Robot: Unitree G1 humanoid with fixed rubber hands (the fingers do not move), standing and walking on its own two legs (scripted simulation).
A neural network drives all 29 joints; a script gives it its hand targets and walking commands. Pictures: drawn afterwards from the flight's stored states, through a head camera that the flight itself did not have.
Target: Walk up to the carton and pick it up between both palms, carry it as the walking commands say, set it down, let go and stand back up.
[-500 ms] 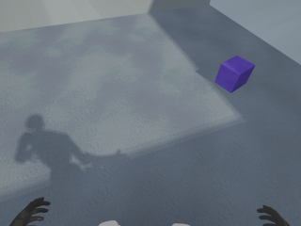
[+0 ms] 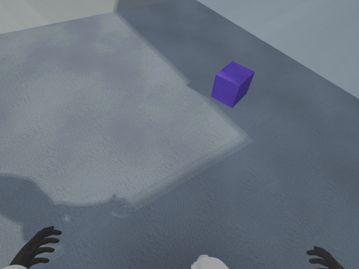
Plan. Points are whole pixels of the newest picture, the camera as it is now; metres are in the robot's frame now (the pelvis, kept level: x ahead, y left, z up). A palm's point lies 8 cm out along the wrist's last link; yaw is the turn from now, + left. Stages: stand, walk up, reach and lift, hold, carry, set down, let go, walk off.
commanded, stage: walk up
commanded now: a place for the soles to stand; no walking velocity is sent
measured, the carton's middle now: (232, 84) +1.49 -0.48 -0.63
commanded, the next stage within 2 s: none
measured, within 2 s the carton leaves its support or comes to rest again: neither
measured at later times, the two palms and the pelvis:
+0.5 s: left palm (78, 172) +0.36 +0.26 -0.06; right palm (334, 228) +0.22 -0.38 -0.06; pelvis +0.17 -0.03 -0.01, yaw -7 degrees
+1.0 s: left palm (106, 124) +0.53 +0.23 -0.06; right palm (325, 179) +0.35 -0.41 -0.06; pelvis +0.34 -0.06 +0.00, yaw -11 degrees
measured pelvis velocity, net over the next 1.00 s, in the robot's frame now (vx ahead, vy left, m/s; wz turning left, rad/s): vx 0.34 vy -0.06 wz -0.19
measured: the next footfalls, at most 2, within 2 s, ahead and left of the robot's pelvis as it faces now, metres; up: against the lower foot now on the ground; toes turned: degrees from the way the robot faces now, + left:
left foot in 0.14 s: +0.12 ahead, +0.15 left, +0.00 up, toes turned +8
right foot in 0.42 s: +0.29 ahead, -0.15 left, +0.00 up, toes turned -6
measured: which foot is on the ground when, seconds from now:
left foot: up 0.00-0.12, down 0.14-0.44, up 0.46-0.70, down 0.72-1.00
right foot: down 0.00-0.14, up 0.16-0.40, down 0.42-0.72, up 0.74-0.94, down 0.96-1.00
